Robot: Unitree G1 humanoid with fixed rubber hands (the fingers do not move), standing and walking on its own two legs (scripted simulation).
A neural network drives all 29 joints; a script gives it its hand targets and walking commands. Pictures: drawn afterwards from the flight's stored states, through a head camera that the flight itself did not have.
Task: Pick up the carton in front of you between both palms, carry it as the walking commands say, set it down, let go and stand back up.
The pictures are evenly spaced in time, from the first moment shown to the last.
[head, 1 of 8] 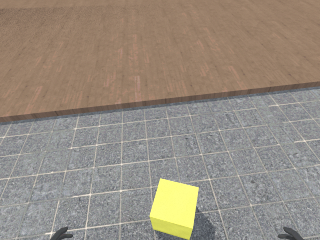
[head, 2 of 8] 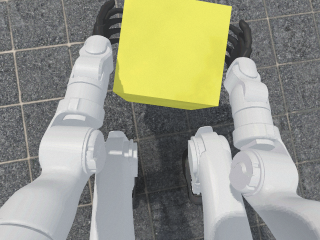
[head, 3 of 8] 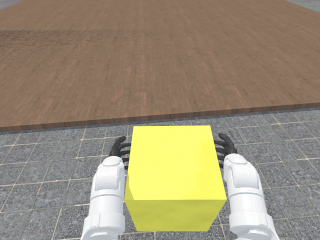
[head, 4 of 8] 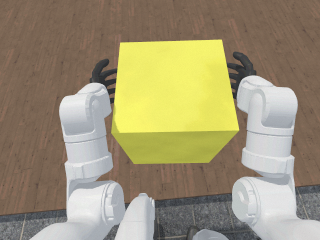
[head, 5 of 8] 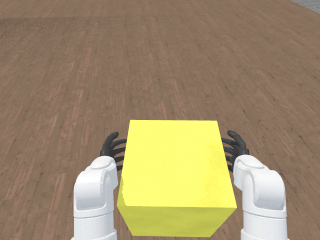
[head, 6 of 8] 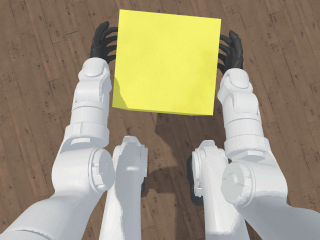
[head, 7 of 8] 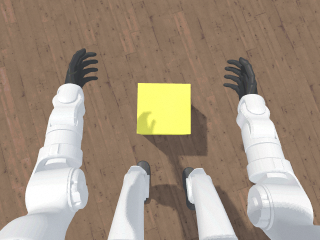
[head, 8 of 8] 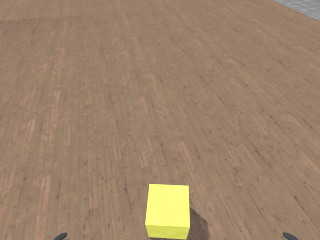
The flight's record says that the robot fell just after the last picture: no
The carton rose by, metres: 0.80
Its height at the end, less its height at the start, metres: +0.06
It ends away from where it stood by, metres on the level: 2.94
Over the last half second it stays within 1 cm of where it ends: yes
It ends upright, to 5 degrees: yes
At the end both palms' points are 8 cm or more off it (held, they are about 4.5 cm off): yes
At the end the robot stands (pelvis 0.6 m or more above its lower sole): yes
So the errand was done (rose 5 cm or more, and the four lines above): yes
